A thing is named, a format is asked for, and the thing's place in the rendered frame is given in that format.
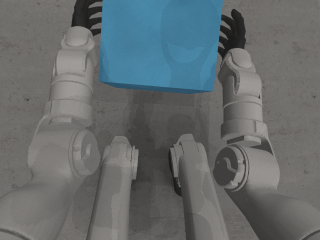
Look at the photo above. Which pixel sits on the right robot thigh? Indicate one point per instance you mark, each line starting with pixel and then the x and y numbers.
pixel 203 217

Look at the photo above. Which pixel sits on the robot left forearm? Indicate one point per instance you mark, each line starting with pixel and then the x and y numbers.
pixel 72 84

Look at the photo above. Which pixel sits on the right robot hand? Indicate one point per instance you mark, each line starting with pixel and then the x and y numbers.
pixel 236 36

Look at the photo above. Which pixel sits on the robot right upper arm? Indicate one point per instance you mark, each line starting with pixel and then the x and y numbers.
pixel 250 177

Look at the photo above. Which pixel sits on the robot left upper arm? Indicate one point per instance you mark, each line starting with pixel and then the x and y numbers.
pixel 59 161

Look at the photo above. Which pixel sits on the right robot shin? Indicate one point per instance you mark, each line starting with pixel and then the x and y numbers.
pixel 201 149

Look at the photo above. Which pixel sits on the left robot hand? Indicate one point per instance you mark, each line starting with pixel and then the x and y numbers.
pixel 82 13

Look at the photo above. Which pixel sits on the carton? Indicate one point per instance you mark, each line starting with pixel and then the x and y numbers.
pixel 160 45

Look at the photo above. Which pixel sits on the robot right forearm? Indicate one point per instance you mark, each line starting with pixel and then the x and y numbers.
pixel 242 102

